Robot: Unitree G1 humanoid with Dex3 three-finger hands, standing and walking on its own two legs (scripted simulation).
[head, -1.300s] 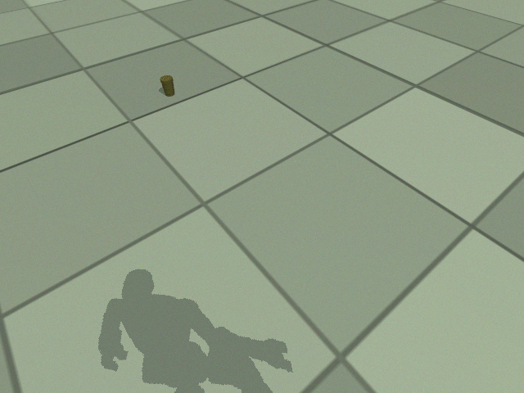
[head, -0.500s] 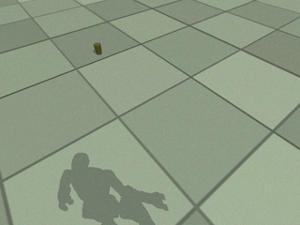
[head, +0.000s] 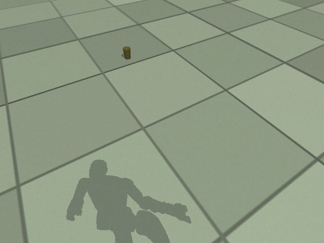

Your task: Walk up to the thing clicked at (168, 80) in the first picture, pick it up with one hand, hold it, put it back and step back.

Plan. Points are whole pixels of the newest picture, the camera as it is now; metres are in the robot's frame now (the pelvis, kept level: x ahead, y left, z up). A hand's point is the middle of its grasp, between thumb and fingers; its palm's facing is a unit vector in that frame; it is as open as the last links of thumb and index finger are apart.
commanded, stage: walk up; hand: left
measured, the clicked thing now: (127, 53) +2.20 +0.54 -0.72
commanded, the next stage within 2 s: none
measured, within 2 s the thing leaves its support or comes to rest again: neither
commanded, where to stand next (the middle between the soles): +1.92 +0.29 m, yaw +9 degrees
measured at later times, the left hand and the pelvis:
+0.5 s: hand (54, 177) +0.34 +0.40 -0.15, palm faces +0.00 -0.96 -0.28, open 7.4 cm; pelvis +0.25 +0.13 -0.01, yaw +5 degrees
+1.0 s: hand (73, 122) +0.59 +0.42 -0.15, palm faces +0.18 -0.92 -0.35, open 7.4 cm; pelvis +0.60 +0.15 -0.01, yaw +10 degrees
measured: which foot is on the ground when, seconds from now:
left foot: up 0.00-0.18, down 0.20-0.74, up 0.76-1.00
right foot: down 0.00-0.22, up 0.24-0.68, down 0.70-1.00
